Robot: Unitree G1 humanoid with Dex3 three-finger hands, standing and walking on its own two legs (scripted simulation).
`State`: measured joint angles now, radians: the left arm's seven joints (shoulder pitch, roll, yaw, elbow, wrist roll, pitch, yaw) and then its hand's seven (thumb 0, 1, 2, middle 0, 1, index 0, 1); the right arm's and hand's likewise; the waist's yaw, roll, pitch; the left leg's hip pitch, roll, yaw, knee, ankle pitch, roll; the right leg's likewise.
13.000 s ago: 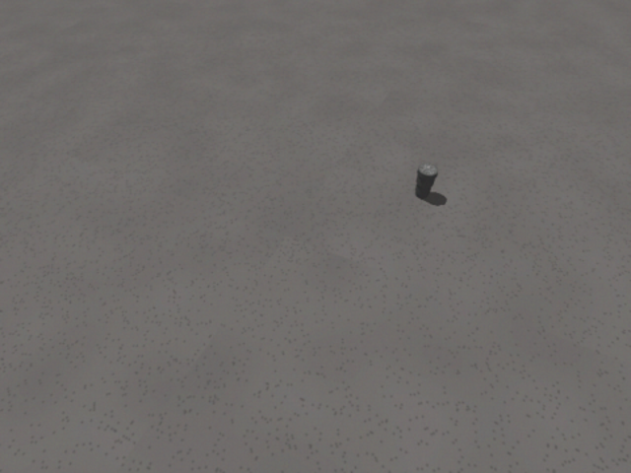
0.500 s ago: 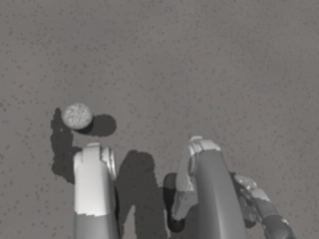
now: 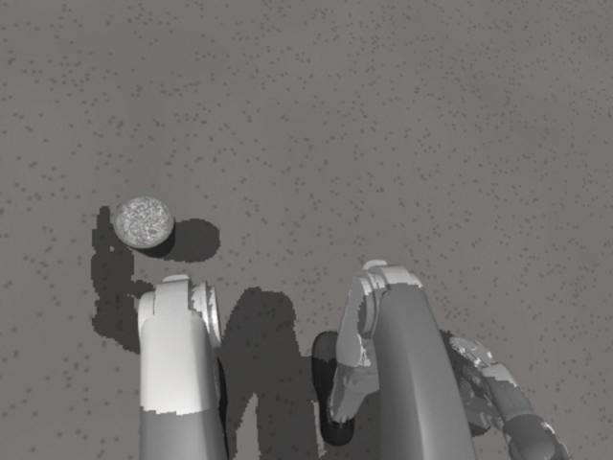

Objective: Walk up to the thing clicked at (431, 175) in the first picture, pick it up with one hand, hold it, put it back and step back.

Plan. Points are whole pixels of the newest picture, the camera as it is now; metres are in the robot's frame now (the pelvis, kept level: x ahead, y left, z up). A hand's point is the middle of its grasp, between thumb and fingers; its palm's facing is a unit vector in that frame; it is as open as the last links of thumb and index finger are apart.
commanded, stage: go down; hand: left
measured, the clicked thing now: (151, 233) +0.43 +0.22 -0.29
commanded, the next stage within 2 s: none
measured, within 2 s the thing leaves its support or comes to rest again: neither
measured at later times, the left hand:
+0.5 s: hand out of the picture +0.37 +0.42 +0.02, palm faces +0.11 -0.99 -0.06, open 17.2 cm
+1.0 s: hand out of the picture +0.36 +0.42 +0.02, palm faces +0.11 -0.99 -0.04, open 17.3 cm
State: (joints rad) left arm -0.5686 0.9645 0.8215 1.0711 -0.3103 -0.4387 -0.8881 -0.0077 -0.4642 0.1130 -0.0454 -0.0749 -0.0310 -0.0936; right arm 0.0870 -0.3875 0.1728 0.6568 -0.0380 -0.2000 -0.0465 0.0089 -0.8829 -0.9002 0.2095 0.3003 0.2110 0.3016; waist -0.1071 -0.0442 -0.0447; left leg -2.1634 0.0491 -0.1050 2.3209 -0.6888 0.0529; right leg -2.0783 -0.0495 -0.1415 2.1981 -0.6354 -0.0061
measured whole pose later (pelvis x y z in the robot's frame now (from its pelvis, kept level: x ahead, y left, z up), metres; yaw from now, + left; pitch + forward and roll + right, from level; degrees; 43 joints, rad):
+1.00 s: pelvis +0.00 +0.00 +0.00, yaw +0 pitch +30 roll -9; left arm -0.55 0.91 0.81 1.04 -0.33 -0.44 -0.89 -0.01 -0.49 0.12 -0.04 -0.07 -0.02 -0.09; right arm 0.08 -0.38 0.16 0.67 -0.03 -0.20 -0.05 0.01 -0.89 -0.90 0.21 0.30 0.21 0.30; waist -0.09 -0.04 -0.06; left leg -2.16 0.05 -0.10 2.32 -0.69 0.05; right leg -2.09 -0.05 -0.13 2.21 -0.64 -0.01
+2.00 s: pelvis +0.00 +0.00 +0.00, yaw +1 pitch +30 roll -9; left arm -0.55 0.89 0.80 1.01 -0.32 -0.44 -0.87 -0.01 -0.54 0.11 -0.03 -0.06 -0.02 -0.08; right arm 0.08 -0.38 0.16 0.67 -0.03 -0.20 -0.05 0.01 -0.89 -0.90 0.21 0.30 0.21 0.30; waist -0.09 -0.05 -0.06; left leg -2.16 0.04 -0.10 2.32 -0.69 0.05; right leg -2.08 -0.05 -0.13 2.20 -0.65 -0.01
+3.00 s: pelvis +0.00 +0.00 +0.01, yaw +1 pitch +31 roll -8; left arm -0.52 0.85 0.80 0.97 -0.34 -0.44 -0.86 -0.01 -0.58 0.12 -0.03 -0.07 -0.02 -0.09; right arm 0.07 -0.37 0.14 0.67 -0.03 -0.21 -0.06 0.01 -0.89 -0.90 0.21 0.30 0.21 0.30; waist -0.08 -0.03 -0.09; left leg -2.15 0.04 -0.09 2.30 -0.69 0.05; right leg -2.08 -0.05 -0.12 2.19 -0.65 -0.01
